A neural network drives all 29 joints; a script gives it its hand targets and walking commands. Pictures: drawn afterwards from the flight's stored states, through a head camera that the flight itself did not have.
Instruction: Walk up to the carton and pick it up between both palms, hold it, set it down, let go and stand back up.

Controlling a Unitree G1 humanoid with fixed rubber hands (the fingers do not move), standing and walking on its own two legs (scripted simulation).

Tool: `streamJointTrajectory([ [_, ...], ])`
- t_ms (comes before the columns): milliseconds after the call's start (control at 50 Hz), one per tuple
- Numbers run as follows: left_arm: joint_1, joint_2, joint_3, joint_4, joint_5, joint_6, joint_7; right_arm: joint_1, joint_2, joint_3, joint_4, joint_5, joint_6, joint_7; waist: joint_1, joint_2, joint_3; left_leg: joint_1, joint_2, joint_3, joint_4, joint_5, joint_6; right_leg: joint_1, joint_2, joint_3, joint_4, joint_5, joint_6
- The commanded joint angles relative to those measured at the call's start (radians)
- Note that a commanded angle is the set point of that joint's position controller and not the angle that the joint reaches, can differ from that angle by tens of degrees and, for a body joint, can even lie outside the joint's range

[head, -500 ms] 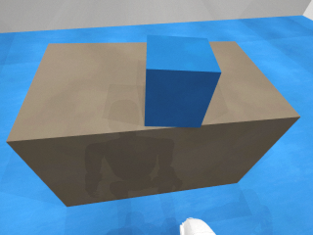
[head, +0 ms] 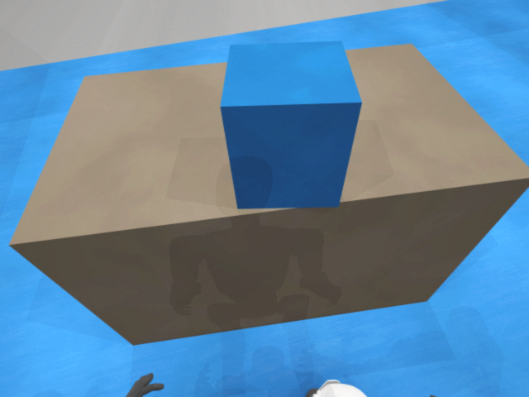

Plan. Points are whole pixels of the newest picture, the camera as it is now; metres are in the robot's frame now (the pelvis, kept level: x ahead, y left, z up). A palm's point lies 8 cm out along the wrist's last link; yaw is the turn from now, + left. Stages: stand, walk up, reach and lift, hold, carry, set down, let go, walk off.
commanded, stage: walk up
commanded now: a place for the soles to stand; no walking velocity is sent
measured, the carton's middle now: (286, 129) +0.58 -0.02 +0.07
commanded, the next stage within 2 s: none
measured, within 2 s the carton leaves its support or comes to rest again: neither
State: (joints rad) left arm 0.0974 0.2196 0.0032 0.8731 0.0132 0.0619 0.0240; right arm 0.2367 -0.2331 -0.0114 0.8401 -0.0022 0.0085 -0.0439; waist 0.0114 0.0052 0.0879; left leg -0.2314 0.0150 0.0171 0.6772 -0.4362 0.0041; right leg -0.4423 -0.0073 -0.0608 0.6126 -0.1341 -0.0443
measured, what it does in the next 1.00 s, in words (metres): stands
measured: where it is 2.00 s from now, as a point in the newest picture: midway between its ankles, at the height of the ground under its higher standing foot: outside the picture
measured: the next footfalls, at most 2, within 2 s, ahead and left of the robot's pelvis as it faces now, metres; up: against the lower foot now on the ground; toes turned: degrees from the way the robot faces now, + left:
right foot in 1.74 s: +0.19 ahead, -0.18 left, +0.00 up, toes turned -13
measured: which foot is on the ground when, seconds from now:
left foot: down 0.00-1.00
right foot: down 0.00-1.00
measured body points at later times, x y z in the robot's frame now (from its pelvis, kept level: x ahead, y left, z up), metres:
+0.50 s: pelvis -0.01 -0.01 +0.02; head -0.01 -0.02 +0.47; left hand +0.01 +0.25 -0.12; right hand +0.02 -0.25 -0.14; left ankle -0.02 +0.13 -0.72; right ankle +0.06 -0.12 -0.72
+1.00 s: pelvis +0.01 +0.01 +0.02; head +0.03 +0.00 +0.47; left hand +0.07 +0.26 -0.13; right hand +0.02 -0.24 -0.14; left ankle -0.02 +0.13 -0.72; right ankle +0.06 -0.12 -0.72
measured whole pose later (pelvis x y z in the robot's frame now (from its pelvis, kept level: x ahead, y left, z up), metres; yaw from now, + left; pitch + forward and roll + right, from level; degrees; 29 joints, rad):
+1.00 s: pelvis +0.01 +0.01 +0.02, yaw -5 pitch -1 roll +1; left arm 0.23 0.23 -0.04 1.05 0.00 -0.01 0.03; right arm 0.26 -0.23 0.03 1.02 0.00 0.00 -0.02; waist 0.01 0.00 0.05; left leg -0.14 0.02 0.10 0.50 -0.35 0.00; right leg -0.33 0.01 0.09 0.54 -0.20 0.01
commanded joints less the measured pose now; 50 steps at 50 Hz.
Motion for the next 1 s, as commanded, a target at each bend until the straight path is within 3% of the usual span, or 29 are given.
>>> streamJointTrajectory([
  [0, 0.044, 0.131, 0.020, -0.027, -0.003, 0.000, -0.012, 0.047, -0.168, -0.049, -0.046, 0.008, -0.009, 0.007, -0.006, 0.165, -0.014, -0.168, 0.280, -0.348, -0.434, -0.249, 0.165, 0.047, 0.013, 0.064, 0.035, -0.290, 0.044],
  [20, 0.052, 0.136, 0.034, -0.020, 0.002, 0.002, -0.009, -0.033, -0.187, -0.058, -0.050, 0.004, -0.003, 0.006, 0.012, 0.211, 0.069, -0.392, 0.310, -0.364, -0.480, -0.316, 0.204, 0.172, 0.005, 0.073, 0.142, -0.282, 0.043],
  [40, 0.075, 0.138, 0.040, -0.022, 0.014, -0.003, -0.014, -0.090, -0.153, -0.049, -0.047, 0.003, -0.008, 0.008, 0.041, 0.211, 0.101, -0.459, 0.296, -0.313, -0.486, -0.270, 0.196, 0.236, -0.018, 0.108, 0.175, -0.245, 0.031],
  [60, 0.085, 0.122, 0.032, -0.006, 0.012, -0.012, -0.023, -0.085, -0.124, -0.025, -0.046, 0.002, -0.015, 0.012, 0.035, 0.162, 0.091, -0.386, 0.234, -0.254, -0.476, -0.198, 0.160, 0.206, -0.004, 0.106, 0.104, -0.250, 0.028],
  [100, 0.110, 0.100, 0.016, 0.023, 0.001, -0.040, -0.034, -0.066, -0.110, -0.011, -0.051, -0.002, -0.024, 0.019, 0.042, 0.152, 0.075, -0.247, 0.164, -0.166, -0.386, -0.056, 0.108, 0.159, -0.005, 0.096, -0.043, -0.112, 0.024],
  [140, 0.115, 0.103, 0.018, 0.033, 0.016, -0.063, -0.029, -0.024, -0.100, -0.007, -0.024, 0.000, -0.031, 0.031, 0.018, 0.117, 0.017, -0.171, 0.144, -0.131, -0.306, 0.111, 0.085, 0.217, -0.010, 0.084, -0.095, 0.050, 0.024],
  [160, 0.112, 0.111, 0.010, 0.023, 0.009, -0.071, -0.024, -0.006, -0.112, -0.011, -0.018, 0.003, -0.034, 0.037, 0.007, 0.139, -0.029, -0.129, 0.133, -0.106, -0.275, 0.123, 0.071, 0.225, -0.035, 0.123, -0.103, 0.101, 0.015],
  [200, 0.121, 0.140, 0.009, 0.026, 0.003, -0.078, -0.022, 0.074, -0.083, 0.002, 0.001, 0.009, -0.030, 0.043, -0.026, 0.071, -0.112, -0.068, 0.085, -0.091, -0.272, -0.014, 0.049, 0.229, -0.090, 0.246, -0.161, -0.080, -0.012],
  [240, 0.141, 0.169, 0.012, 0.042, -0.019, -0.066, -0.024, 0.092, -0.082, 0.011, 0.019, 0.010, -0.013, 0.037, -0.027, -0.002, -0.049, -0.042, 0.049, -0.069, -0.265, -0.186, 0.052, 0.069, -0.109, 0.313, -0.297, -0.484, -0.023],
  [280, 0.161, 0.182, 0.009, 0.060, -0.023, -0.060, -0.020, 0.110, -0.094, 0.013, 0.039, -0.002, -0.008, 0.037, -0.031, -0.076, -0.013, 0.007, 0.023, -0.046, -0.205, -0.093, 0.046, 0.018, -0.123, 0.351, -0.379, -0.522, -0.013],
  [320, 0.160, 0.173, 0.007, 0.062, -0.018, -0.061, -0.016, 0.150, -0.098, 0.012, 0.057, -0.015, -0.019, 0.038, -0.043, -0.132, -0.069, 0.045, 0.028, -0.036, -0.198, -0.021, 0.050, 0.072, -0.128, 0.368, -0.375, -0.436, -0.008],
  [340, 0.163, 0.158, 0.007, 0.075, -0.018, -0.063, -0.016, 0.135, -0.104, 0.013, 0.065, -0.008, -0.028, 0.038, -0.033, -0.097, -0.076, 0.050, 0.036, -0.044, -0.214, 0.022, 0.049, 0.081, -0.113, 0.326, -0.357, -0.366, -0.001],
  [400, 0.184, 0.139, -0.001, 0.095, -0.006, -0.068, -0.016, 0.107, -0.098, 0.018, 0.065, -0.002, -0.043, 0.031, -0.015, -0.092, -0.077, 0.033, 0.079, -0.076, -0.292, 0.109, 0.057, 0.162, -0.068, 0.244, -0.260, -0.162, 0.006],
  [460, 0.201, 0.130, -0.003, 0.105, -0.012, -0.071, -0.014, 0.100, -0.110, 0.024, 0.088, -0.006, -0.035, 0.025, -0.002, -0.123, -0.025, -0.035, 0.069, -0.060, -0.285, 0.025, 0.047, 0.147, -0.083, 0.279, -0.294, -0.279, -0.011],
  [480, 0.217, 0.136, -0.002, 0.112, -0.018, -0.068, -0.014, 0.105, -0.111, 0.024, 0.101, -0.009, -0.030, 0.026, 0.002, -0.085, -0.011, -0.026, 0.046, -0.041, -0.276, -0.022, 0.044, 0.115, -0.095, 0.316, -0.326, -0.362, -0.010],
  [520, 0.190, 0.145, -0.005, 0.108, -0.021, -0.061, -0.008, 0.130, -0.094, 0.024, 0.127, -0.004, -0.026, 0.028, -0.008, -0.081, 0.049, -0.038, 0.048, -0.048, -0.295, -0.020, 0.046, 0.072, -0.089, 0.315, -0.336, -0.377, -0.006],
  [560, 0.199, 0.143, -0.003, 0.120, -0.013, -0.061, -0.012, 0.132, -0.101, 0.031, 0.131, -0.006, -0.033, 0.026, -0.011, -0.066, 0.028, -0.025, 0.076, -0.074, -0.324, 0.009, 0.047, 0.079, -0.067, 0.275, -0.286, -0.297, -0.003],
  [580, 0.201, 0.123, -0.012, 0.115, -0.016, -0.066, -0.011, 0.128, -0.107, 0.029, 0.138, 0.000, -0.038, 0.026, 0.005, -0.018, 0.026, -0.037, 0.091, -0.091, -0.351, 0.009, 0.057, 0.105, -0.044, 0.241, -0.248, -0.195, -0.001],
  [600, 0.202, 0.122, -0.011, 0.122, -0.011, -0.069, -0.012, 0.124, -0.110, 0.026, 0.143, -0.004, -0.040, 0.023, 0.005, -0.020, 0.008, -0.046, 0.104, -0.102, -0.373, 0.017, 0.058, 0.143, -0.040, 0.227, -0.213, -0.148, -0.001],
  [660, 0.222, 0.131, -0.012, 0.133, -0.005, -0.078, -0.008, 0.112, -0.126, 0.025, 0.146, 0.003, -0.041, 0.025, 0.017, 0.060, -0.035, -0.075, 0.115, -0.104, -0.384, 0.029, 0.049, 0.227, -0.039, 0.212, -0.160, -0.075, -0.005],
  [680, 0.228, 0.134, -0.013, 0.137, -0.007, -0.078, -0.007, 0.089, -0.121, 0.030, 0.147, -0.002, -0.039, 0.023, 0.028, 0.030, -0.016, -0.054, 0.109, -0.098, -0.378, 0.075, 0.051, 0.191, -0.038, 0.203, -0.155, -0.035, 0.003],
  [720, 0.191, 0.121, -0.019, 0.134, -0.007, -0.081, 0.000, 0.087, -0.131, 0.020, 0.139, 0.009, -0.035, 0.021, 0.002, 0.059, -0.025, -0.020, 0.114, -0.061, -0.347, 0.206, 0.049, 0.184, -0.051, 0.208, -0.137, 0.081, -0.009],
  [740, 0.189, 0.125, -0.023, 0.138, -0.014, -0.081, 0.004, 0.080, -0.113, 0.025, 0.146, 0.010, -0.033, 0.022, 0.009, 0.056, -0.014, -0.012, 0.117, -0.071, -0.332, 0.239, 0.058, 0.157, -0.052, 0.203, -0.138, 0.099, -0.011],
  [780, 0.177, 0.138, -0.022, 0.134, -0.011, -0.080, 0.004, 0.089, -0.130, 0.022, 0.140, 0.005, -0.028, 0.025, -0.004, 0.065, -0.052, -0.006, 0.109, -0.051, -0.323, 0.193, 0.055, 0.180, -0.051, 0.212, -0.135, 0.075, -0.004],
  [860, 0.167, 0.133, -0.026, 0.145, -0.009, -0.079, 0.006, 0.102, -0.130, 0.022, 0.150, 0.002, -0.019, 0.020, -0.006, -0.006, -0.021, 0.036, 0.105, -0.031, -0.303, 0.240, 0.056, 0.128, -0.056, 0.218, -0.139, 0.121, -0.006],
  [880, 0.175, 0.130, -0.026, 0.155, -0.011, -0.080, 0.007, 0.097, -0.119, 0.022, 0.151, 0.002, -0.018, 0.022, -0.006, 0.025, -0.067, 0.055, 0.111, -0.032, -0.299, 0.238, 0.059, 0.145, -0.054, 0.215, -0.123, 0.132, -0.008],
  [920, 0.189, 0.149, -0.024, 0.147, -0.006, -0.083, 0.009, 0.073, -0.137, 0.014, 0.146, -0.003, -0.017, 0.022, -0.002, 0.009, -0.086, 0.085, 0.109, -0.014, -0.279, 0.295, 0.059, 0.165, -0.059, 0.220, -0.112, 0.197, -0.007],
  [960, 0.187, 0.149, -0.025, 0.142, -0.012, -0.084, 0.008, 0.101, -0.141, 0.011, 0.144, -0.003, -0.013, 0.018, -0.015, -0.067, -0.122, 0.131, 0.100, -0.005, -0.245, 0.330, 0.058, 0.153, -0.065, 0.235, -0.101, 0.255, -0.017],
  [980, 0.165, 0.140, -0.025, 0.139, -0.008, -0.082, 0.009, 0.101, -0.141, 0.018, 0.149, -0.005, -0.013, 0.018, -0.012, -0.040, -0.123, 0.121, 0.113, -0.004, -0.249, 0.337, 0.057, 0.151, -0.062, 0.225, -0.096, 0.257, -0.020],
])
